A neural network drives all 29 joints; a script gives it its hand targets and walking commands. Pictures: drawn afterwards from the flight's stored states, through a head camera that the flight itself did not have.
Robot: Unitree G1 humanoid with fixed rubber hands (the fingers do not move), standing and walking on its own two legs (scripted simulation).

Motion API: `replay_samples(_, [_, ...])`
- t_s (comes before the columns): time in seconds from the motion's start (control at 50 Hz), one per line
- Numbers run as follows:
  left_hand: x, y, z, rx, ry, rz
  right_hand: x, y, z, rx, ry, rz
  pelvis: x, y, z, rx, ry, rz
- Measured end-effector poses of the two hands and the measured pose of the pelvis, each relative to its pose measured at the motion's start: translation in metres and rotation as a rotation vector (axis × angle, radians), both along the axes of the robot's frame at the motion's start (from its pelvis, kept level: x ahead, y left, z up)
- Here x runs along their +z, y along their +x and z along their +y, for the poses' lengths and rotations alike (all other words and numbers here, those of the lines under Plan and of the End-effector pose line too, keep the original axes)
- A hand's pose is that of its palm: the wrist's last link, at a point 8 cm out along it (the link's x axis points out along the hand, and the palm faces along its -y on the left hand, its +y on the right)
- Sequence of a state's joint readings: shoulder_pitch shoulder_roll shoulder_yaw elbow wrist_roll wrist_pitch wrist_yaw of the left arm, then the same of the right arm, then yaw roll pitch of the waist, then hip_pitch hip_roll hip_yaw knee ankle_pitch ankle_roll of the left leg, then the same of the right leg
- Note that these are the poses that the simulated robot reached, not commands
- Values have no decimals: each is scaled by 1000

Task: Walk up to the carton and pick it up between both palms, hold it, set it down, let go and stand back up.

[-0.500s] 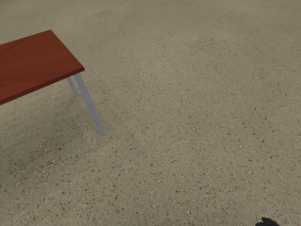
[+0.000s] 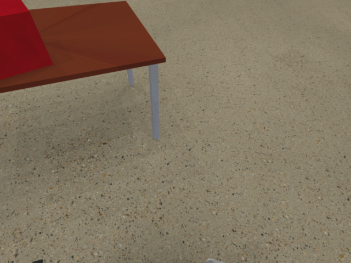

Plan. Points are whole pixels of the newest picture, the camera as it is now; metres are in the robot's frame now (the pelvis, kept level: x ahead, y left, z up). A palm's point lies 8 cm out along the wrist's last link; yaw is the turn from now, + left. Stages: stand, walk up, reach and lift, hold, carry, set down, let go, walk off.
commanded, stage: walk up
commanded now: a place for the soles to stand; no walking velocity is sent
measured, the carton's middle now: out of the picture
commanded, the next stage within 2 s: none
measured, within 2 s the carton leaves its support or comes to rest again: neither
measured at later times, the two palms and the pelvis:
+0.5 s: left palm out of the picture +0.09 +0.43 -0.03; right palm (274, 248) +0.19 -0.24 -0.10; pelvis +0.07 +0.07 +0.00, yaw +8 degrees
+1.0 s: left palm out of the picture +0.10 +0.56 -0.08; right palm (212, 218) +0.26 -0.08 -0.09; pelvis +0.13 +0.21 +0.00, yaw +18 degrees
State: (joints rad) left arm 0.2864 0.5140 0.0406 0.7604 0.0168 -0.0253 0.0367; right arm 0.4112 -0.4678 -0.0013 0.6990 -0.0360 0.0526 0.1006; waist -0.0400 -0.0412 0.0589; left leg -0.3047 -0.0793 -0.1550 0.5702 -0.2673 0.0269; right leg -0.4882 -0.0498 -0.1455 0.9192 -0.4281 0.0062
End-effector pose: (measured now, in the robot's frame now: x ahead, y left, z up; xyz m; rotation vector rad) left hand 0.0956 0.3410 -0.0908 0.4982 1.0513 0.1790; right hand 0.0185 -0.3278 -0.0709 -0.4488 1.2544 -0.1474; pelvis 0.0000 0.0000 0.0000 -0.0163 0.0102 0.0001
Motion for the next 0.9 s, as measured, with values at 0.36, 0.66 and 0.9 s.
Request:
replay_samples(0.36, [69, -21, 49, 138, 169, -26, -35, 162, 57, 193, 182, -191, 6, 51, 28, 130, 75, -47])
replay_samples(0.66, [0, 0, 150, 192, 36, -18, -25, 206, 157, 244, 61, -140, -18, 90, 135, 199, -13, -40])
replay_samples(0.9, [4, 6, 204, 303, -28, -9, -2, 223, 224, 273, 11, -100, 2, 119, 200, 292, -20, -59])
